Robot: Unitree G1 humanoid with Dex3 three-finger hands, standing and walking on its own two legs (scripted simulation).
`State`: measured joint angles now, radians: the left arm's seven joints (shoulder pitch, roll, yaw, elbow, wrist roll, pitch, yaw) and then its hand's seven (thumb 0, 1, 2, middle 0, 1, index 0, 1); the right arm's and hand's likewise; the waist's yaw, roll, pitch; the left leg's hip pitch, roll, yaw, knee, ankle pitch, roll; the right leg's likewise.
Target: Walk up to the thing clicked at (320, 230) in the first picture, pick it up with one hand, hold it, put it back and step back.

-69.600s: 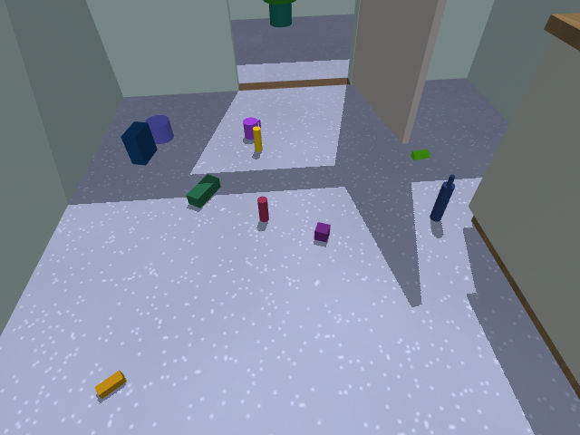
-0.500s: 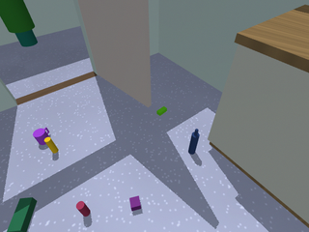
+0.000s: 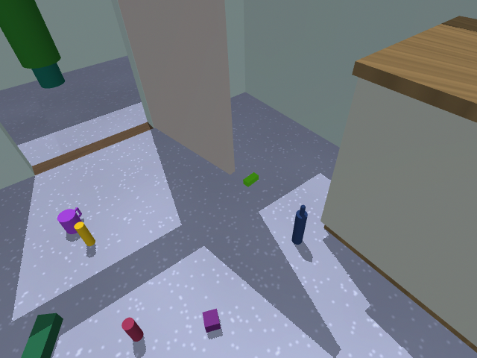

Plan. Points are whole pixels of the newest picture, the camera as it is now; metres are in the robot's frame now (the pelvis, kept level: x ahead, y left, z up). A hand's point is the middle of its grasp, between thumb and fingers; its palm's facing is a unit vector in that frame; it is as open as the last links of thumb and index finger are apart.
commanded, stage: stand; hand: left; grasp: from above
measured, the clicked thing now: (211, 320) +0.48 +0.18 -0.75
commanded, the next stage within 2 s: step back in 1.54 s
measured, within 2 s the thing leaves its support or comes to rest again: neither
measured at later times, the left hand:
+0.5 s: hand out of the picture +0.07 +0.23 -0.16, palm faces +0.01 -0.95 -0.32, open 7.4 cm
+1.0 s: hand out of the picture +0.09 +0.23 -0.15, palm faces +0.00 -0.94 -0.33, open 7.4 cm
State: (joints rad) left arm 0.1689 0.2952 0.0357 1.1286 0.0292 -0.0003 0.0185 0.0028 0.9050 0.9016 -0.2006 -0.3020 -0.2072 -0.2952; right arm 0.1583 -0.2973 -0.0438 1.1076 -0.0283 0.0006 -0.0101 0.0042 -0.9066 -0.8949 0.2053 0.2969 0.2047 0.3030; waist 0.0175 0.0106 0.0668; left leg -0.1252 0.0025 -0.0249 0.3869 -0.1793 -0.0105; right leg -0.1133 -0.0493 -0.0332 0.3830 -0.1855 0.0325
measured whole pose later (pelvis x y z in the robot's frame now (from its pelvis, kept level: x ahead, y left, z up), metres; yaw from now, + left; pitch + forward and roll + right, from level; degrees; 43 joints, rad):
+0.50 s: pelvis +0.01 -0.01 +0.00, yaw -1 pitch -4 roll +0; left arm 0.12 0.30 0.03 1.15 0.02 -0.01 0.01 0.00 0.90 0.90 -0.20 -0.30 -0.21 -0.30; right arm 0.13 -0.31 -0.02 1.13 -0.02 0.00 -0.01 0.00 -0.91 -0.89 0.20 0.30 0.20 0.30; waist 0.01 0.01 0.07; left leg -0.11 0.03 -0.02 0.35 -0.17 -0.03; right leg -0.11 -0.02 -0.03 0.35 -0.18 0.01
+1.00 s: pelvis +0.02 -0.02 +0.00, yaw -1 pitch -3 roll +0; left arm 0.11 0.32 0.03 1.15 0.01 -0.01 0.00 0.00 0.90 0.90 -0.20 -0.30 -0.21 -0.30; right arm 0.12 -0.33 -0.02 1.14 -0.02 -0.01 0.00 0.00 -0.91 -0.89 0.21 0.30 0.20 0.30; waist 0.01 0.01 0.07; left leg -0.10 0.04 -0.01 0.33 -0.17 -0.04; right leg -0.11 -0.02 -0.02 0.35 -0.19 0.01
